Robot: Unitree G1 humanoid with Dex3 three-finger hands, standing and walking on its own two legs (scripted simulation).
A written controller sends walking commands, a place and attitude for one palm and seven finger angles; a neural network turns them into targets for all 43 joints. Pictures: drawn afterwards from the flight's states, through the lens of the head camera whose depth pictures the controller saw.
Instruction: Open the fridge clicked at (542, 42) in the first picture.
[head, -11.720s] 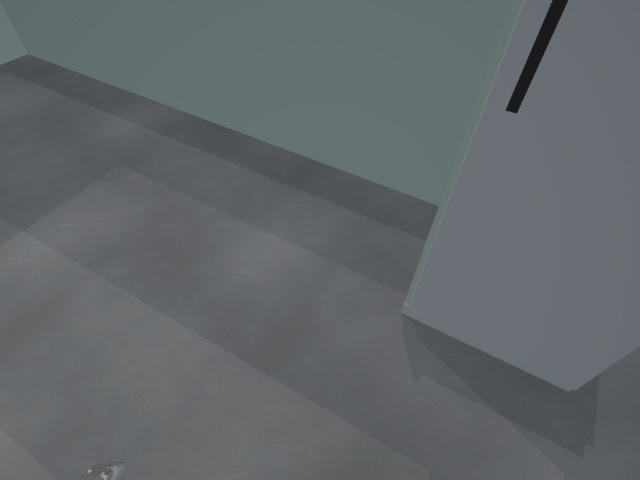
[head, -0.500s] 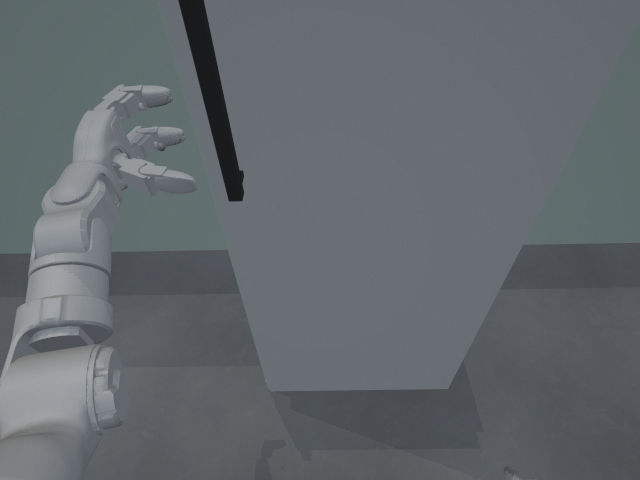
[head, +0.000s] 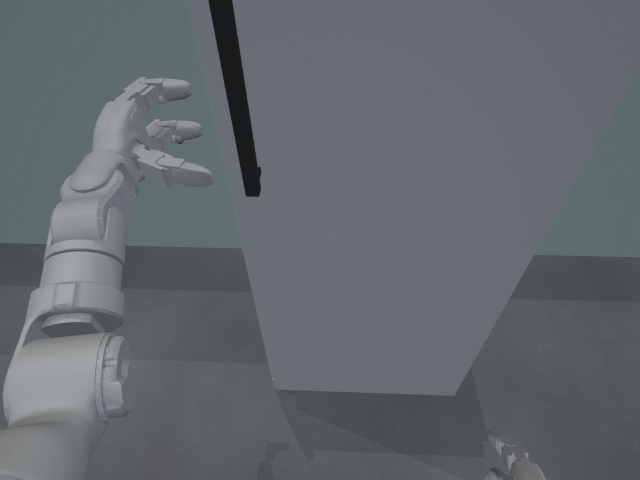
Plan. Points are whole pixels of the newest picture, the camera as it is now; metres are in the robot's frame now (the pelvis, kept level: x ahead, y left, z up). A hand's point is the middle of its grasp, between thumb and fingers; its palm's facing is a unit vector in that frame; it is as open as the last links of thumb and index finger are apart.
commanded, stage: feel for the door with the fingertips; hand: left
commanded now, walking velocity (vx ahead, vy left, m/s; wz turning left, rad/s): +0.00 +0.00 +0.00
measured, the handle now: (241, 98) +0.50 +0.12 +0.26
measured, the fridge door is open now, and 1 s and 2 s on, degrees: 0 0 0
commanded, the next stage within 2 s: slide the fingers in behind the handle in 0.86 s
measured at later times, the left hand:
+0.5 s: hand (218, 139) +0.44 +0.14 +0.24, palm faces -0.01 -1.00 +0.01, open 14.0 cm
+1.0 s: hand (217, 128) +0.46 +0.15 +0.24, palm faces +0.01 -1.00 +0.00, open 13.8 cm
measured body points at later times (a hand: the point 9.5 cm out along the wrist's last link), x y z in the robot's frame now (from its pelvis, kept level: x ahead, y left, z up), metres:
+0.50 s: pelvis +0.00 +0.00 +0.00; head -0.01 -0.01 +0.45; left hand +0.43 +0.20 +0.24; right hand +0.12 -0.25 -0.11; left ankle +0.03 +0.13 -0.74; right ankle -0.04 -0.11 -0.74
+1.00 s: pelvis +0.01 +0.00 +0.00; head +0.00 -0.02 +0.45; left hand +0.45 +0.20 +0.24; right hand +0.11 -0.26 -0.12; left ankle +0.03 +0.13 -0.74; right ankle -0.04 -0.11 -0.74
